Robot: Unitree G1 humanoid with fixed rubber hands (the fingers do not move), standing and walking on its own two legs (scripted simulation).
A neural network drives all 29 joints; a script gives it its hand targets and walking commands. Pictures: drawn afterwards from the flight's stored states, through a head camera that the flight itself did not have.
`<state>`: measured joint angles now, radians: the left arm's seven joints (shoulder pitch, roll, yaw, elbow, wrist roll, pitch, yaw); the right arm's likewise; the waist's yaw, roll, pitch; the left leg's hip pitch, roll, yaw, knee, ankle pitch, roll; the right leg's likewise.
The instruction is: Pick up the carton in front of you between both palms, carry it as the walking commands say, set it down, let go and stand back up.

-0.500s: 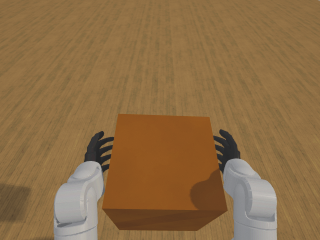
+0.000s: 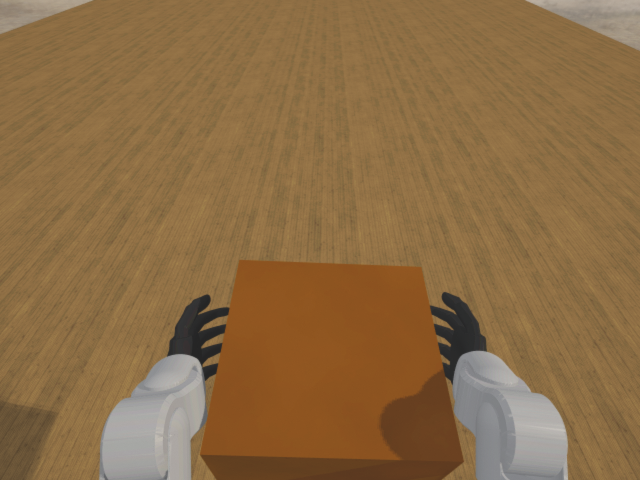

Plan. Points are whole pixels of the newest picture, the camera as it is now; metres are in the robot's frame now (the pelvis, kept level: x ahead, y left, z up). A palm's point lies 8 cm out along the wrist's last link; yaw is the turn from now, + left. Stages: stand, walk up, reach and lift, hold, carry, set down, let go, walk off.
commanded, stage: carry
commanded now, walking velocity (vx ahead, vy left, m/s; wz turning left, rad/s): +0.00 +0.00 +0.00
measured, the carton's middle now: (324, 393) +0.24 +0.00 +0.03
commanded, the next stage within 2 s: none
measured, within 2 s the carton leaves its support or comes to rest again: neither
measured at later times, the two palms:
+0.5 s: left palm (223, 241) +0.40 +0.14 +0.13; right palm (438, 244) +0.41 -0.16 +0.13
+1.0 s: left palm (236, 244) +0.42 +0.13 +0.11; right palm (442, 245) +0.42 -0.17 +0.11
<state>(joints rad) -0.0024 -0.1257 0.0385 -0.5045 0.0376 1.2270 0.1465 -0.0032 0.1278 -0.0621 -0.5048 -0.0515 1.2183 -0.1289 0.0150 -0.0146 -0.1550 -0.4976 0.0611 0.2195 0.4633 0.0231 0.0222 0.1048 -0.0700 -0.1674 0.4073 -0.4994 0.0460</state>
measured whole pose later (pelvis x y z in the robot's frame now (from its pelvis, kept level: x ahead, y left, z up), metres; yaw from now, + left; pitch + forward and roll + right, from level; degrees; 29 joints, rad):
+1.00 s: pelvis +0.19 -0.02 +0.02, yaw +1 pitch +2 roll +0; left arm 0.00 -0.13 0.05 -0.44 0.07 1.21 0.13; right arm -0.02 0.13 -0.06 -0.42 -0.07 1.20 -0.11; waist 0.00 0.00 -0.15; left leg -0.22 0.09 0.18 0.52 -0.33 -0.02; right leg -0.27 -0.05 -0.17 0.53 -0.30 -0.02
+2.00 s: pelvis +0.16 -0.02 +0.02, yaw +1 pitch +2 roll +0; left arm -0.19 -0.14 0.16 0.14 0.22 0.74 0.02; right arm -0.20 0.14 -0.17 0.15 -0.22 0.74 -0.03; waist 0.00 0.00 -0.10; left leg -0.27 0.08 0.18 0.51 -0.27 -0.01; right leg -0.31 -0.05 -0.18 0.51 -0.23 -0.03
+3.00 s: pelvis +0.11 -0.01 +0.00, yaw +4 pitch +0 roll +0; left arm -0.57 -0.18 0.53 0.60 0.46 0.45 -0.07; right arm -0.58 0.20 -0.55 0.59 -0.47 0.45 0.04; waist 0.01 0.01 0.10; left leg -0.40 -0.02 -0.03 0.69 -0.29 0.01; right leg -0.41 0.03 0.01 0.67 -0.25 -0.02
